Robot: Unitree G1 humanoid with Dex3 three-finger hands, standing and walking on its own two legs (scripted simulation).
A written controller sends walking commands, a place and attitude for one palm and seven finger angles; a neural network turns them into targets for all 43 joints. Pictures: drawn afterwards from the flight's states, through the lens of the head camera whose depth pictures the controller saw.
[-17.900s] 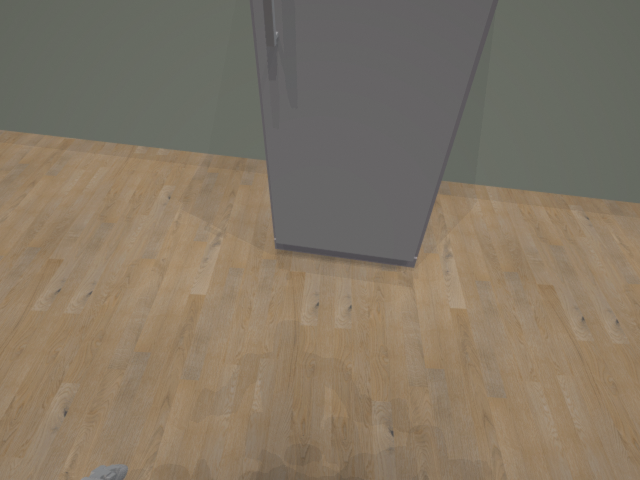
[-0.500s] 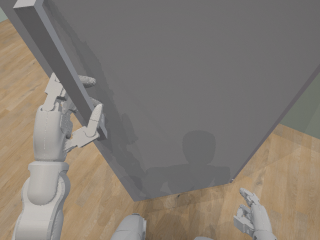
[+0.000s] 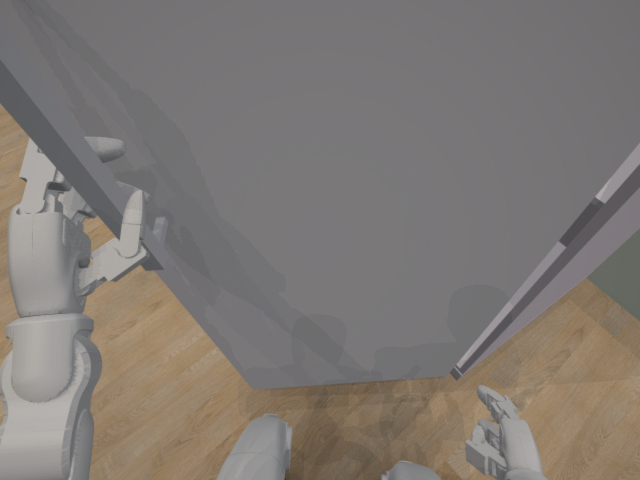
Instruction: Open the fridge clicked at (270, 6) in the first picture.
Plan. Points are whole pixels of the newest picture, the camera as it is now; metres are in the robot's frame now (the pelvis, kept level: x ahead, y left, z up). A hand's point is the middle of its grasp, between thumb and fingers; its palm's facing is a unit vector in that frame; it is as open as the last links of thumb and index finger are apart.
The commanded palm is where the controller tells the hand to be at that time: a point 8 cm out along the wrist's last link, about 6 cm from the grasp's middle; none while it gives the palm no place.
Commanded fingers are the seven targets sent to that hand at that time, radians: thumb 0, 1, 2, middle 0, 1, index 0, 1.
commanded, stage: walk backward, drawing the door open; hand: left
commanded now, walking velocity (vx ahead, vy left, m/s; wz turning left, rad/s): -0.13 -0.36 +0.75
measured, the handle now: (95, 156) +0.33 +0.19 +0.25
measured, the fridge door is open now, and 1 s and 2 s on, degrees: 60 75 71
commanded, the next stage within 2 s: stop walking and hold the door back in 0.28 s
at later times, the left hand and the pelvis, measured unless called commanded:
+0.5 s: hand (159, 401) +0.16 +0.11 +0.20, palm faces +0.68 -0.67 -0.28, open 6.6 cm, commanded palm +0.14 +0.17 +0.19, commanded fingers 0.00 0.90 0.90 -0.45 -1.40 -0.45 -1.40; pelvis -0.03 -0.21 +0.00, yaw +21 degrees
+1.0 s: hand (149, 354) +0.19 +0.12 +0.21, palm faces +0.67 -0.70 -0.24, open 5.6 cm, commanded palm +0.14 +0.16 +0.19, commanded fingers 0.00 0.90 0.90 -0.45 -1.40 -0.45 -1.40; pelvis -0.10 -0.26 +0.01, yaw +26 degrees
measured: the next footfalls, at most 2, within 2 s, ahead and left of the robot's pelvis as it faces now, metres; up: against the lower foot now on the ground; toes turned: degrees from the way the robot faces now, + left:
left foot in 0.16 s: +0.02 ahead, +0.06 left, +0.00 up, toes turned +17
right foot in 0.44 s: +0.03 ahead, -0.32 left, +0.00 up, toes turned +20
